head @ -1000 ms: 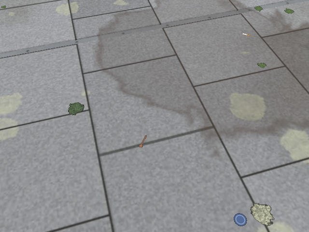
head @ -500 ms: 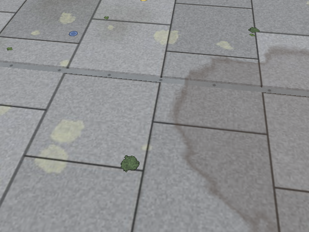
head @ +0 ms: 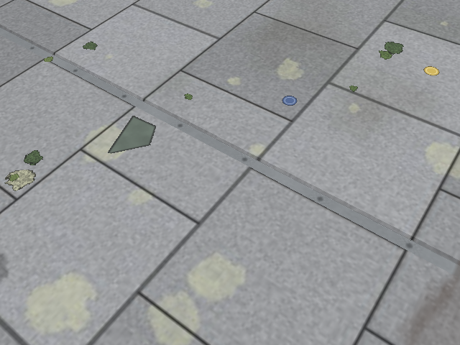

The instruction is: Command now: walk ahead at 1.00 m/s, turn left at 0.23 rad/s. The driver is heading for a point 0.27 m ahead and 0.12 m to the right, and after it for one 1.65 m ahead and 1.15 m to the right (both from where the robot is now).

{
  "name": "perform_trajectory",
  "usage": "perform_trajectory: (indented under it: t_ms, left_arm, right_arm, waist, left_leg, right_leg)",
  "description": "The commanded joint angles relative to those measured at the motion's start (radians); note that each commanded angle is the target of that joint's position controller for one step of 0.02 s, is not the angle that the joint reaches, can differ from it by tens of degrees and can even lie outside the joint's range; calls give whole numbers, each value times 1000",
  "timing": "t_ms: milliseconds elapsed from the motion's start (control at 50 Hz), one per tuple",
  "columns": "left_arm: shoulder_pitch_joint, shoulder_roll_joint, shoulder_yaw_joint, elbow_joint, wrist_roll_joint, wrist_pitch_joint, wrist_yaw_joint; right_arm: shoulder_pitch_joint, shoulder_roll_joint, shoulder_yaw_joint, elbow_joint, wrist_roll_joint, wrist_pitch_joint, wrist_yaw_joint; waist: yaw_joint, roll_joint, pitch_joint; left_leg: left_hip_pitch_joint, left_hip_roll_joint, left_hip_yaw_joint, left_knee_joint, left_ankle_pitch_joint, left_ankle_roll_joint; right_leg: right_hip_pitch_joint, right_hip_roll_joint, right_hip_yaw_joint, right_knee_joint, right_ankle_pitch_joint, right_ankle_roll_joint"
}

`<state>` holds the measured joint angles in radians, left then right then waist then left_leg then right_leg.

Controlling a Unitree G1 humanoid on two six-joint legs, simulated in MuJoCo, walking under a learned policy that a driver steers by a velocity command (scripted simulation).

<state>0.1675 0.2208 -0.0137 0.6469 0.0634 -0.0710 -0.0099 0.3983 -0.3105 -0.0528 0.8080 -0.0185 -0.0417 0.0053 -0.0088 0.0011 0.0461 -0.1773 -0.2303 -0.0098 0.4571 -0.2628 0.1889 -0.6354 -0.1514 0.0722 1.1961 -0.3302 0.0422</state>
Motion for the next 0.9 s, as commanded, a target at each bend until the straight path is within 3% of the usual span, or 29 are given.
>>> perform_trajectory:
  t_ms: [20, 40, 80, 120, 160, 200, 240, 260, 280, 300, 320, 340, 360, 380, 420, 500, 560, 600, 640, 660, 680, 700, 720, 740, 760, 780, 820, 860, 900]
  left_arm:
    - [-1, 103, 25, -37, -19, 23, -15]
    - [-39, 81, 15, -62, -30, 18, -23]
    - [-124, 77, 13, -68, -50, 10, -33]
    - [-135, 102, 22, -43, -62, 14, -41]
    - [-151, 120, 29, -53, -60, 3, -42]
    - [-80, 167, 49, -23, -52, 6, -38]
    - [285, 228, 82, 88, -54, 17, -30]
    - [494, 269, 108, 143, -47, 24, -18]
    - [462, 376, 140, 157, -22, 36, -9]
    - [370, 316, 134, 127, -49, 41, -21]
    - [309, 297, 133, 111, -49, 36, -18]
    - [293, 238, 122, 124, -55, 37, -18]
    - [280, 214, 114, 131, -53, 32, -12]
    - [268, 189, 102, 142, -54, 25, -6]
    - [259, 209, 103, 138, -58, 5, -8]
    - [266, 231, 116, 128, -67, -9, -9]
    - [330, 250, 128, 146, -81, -8, -13]
    - [339, 263, 135, 149, -77, -5, -4]
    - [307, 286, 141, 141, -73, -4, 7]
    - [288, 317, 147, 136, -65, -6, 5]
    - [228, 335, 150, 121, -62, -13, 0]
    - [195, 247, 126, 95, -57, -28, -2]
    - [311, 92, 85, 53, -105, -25, 0]
    - [276, 167, 78, 49, -83, -7, 6]
    - [165, 212, 89, 57, -58, 6, 3]
    - [111, 210, 89, 52, -43, 15, -9]
    - [67, 164, 82, 28, -26, 40, -38]
    - [17, 119, 67, -13, -28, 64, -52]
    - [-51, 109, 55, -62, -24, 74, -65]
  right_arm:
    - [-58, -101, -23, -69, 7, -64, 9]
    - [-31, -104, -21, -64, 13, -75, 18]
    - [21, -96, -17, -40, 27, -92, 23]
    - [34, -120, -17, -16, 17, -95, 16]
    - [55, -147, -18, 3, 4, -99, 2]
    - [44, -179, -24, 6, -23, -80, -24]
    - [-44, -206, -33, -15, -57, -47, -47]
    - [-122, -210, -34, -37, -50, -42, -49]
    - [-18, -37, 8, -88, -9, -59, -19]
    - [-81, -69, 21, -129, -15, -87, -15]
    - [-149, -85, 30, -160, -13, -100, -13]
    - [-182, -94, 37, -167, -23, -107, -7]
    - [-205, -81, 44, -177, -37, -100, -3]
    - [-208, -70, 49, -194, -56, -79, 1]
    - [-196, -51, 62, -204, -68, -40, 6]
    - [-427, -29, 84, -299, -37, -35, 24]
    - [-501, -21, 87, -316, -21, -41, 24]
    - [-527, -35, 83, -330, -17, -47, 18]
    - [-454, -73, 66, -312, -17, -53, 6]
    - [-333, -120, 44, -279, -11, -57, -7]
    - [-139, -158, 23, -233, -9, -62, -23]
    - [97, -229, -10, -198, -31, -64, -47]
    - [80, -293, -27, -196, -72, -59, -46]
    - [5, -252, -38, -199, -48, -46, -38]
    - [-70, -145, -17, -205, -38, -44, -34]
    - [-88, -96, -6, -184, -36, -44, -28]
    - [-48, -71, 1, -128, -34, -53, -28]
    - [-16, -37, 7, -76, -9, -72, -12]
    - [-29, -38, 6, -58, 1, -84, -3]
  waist:
    - [25, -62, 48]
    - [5, 0, 64]
    - [-44, -12, 74]
    - [-56, -22, 45]
    - [-45, 31, 57]
    - [8, 86, -29]
    - [189, 117, -192]
    - [316, 68, -242]
    - [151, -302, -273]
    - [150, -213, -354]
    - [119, -85, -224]
    - [87, 45, -149]
    - [50, 83, -73]
    - [7, 82, -27]
    - [-28, 43, 13]
    - [33, -9, 84]
    - [103, -45, 29]
    - [117, -60, 7]
    - [73, -61, -54]
    - [12, -56, -144]
    - [-104, -54, -239]
    - [-196, 27, -381]
    - [-88, 332, -509]
    - [-76, 302, -457]
    - [-87, 161, -284]
    - [-78, 59, -180]
    - [-43, 71, -85]
    - [-14, 96, -41]
    - [7, 96, -14]
  left_leg:
    - [-109, 245, -197, -329, 292, 83]
    - [-125, 257, -164, -332, 399, 58]
    - [-78, 267, -105, -392, 495, 5]
    - [97, 277, -44, -439, 603, -31]
    - [224, 339, 12, -367, 964, -70]
    - [350, 369, 48, -213, 1265, -106]
    - [329, 393, 89, 243, 1443, -130]
    - [124, 331, 124, 651, 1235, -133]
    - [-458, 142, 75, 1130, 47, -206]
    - [-609, 101, -69, 1204, -158, -186]
    - [-651, 184, -129, 1129, -67, -171]
    - [-604, 233, -116, 1012, -24, -157]
    - [-562, 264, -105, 935, -26, -158]
    - [-517, 279, -99, 880, -40, -174]
    - [-483, 310, -68, 764, -70, -201]
    - [-386, 309, 11, 372, 208, -242]
    - [-318, 256, 32, 200, 382, -229]
    - [-303, 239, 12, 115, 369, -215]
    - [-148, 200, 2, 34, 292, -198]
    - [-5, 182, -2, 42, 202, -184]
    - [217, 231, -32, 51, 147, -168]
    - [465, 419, -200, 74, -178, -136]
    - [694, 723, -735, -80, -431, -40]
    - [610, 704, -879, -160, -572, -14]
    - [458, 637, -679, -170, -502, -37]
    - [334, 595, -516, -171, -298, -49]
    - [196, 539, -311, -205, -59, -72]
    - [154, 528, -188, -234, 97, -91]
    - [111, 516, -58, -274, 241, -107]
  right_leg:
    - [2, -18, -93, -205, 206, -21]
    - [38, -26, -101, -322, 321, -43]
    - [102, 9, -148, -472, 506, -90]
    - [100, 75, -178, -540, 556, -130]
    - [101, 124, -194, -604, 489, -163]
    - [169, 212, -220, -605, 353, -185]
    - [457, 267, -211, -589, 242, -221]
    - [691, 218, -125, -623, 149, -272]
    - [1062, -42, 375, -600, 21, -460]
    - [1067, -109, 763, -846, -56, -500]
    - [946, -108, 687, -908, -85, -468]
    - [794, -80, 604, -940, -68, -425]
    - [647, -35, 522, -958, -12, -391]
    - [527, 12, 466, -977, 30, -372]
    - [388, 71, 385, -1012, 62, -370]
    - [227, 153, 291, -1081, 246, -329]
    - [354, 150, 297, -1028, 510, -275]
    - [467, 130, 319, -971, 600, -255]
    - [522, 128, 328, -846, 781, -214]
    - [541, 134, 320, -692, 888, -193]
    - [459, 164, 306, -471, 834, -175]
    - [320, 202, 239, -165, 565, -176]
    - [0, 312, 118, 135, -208, -148]
    - [-124, 220, 67, 222, -111, -166]
    - [-153, 167, 37, 190, -2, -162]
    - [-139, 136, 22, 147, 42, -153]
    - [-122, 91, 14, 117, 42, -139]
    - [-160, 55, 3, 103, 41, -136]
    - [-186, 45, -22, 73, 115, -131]
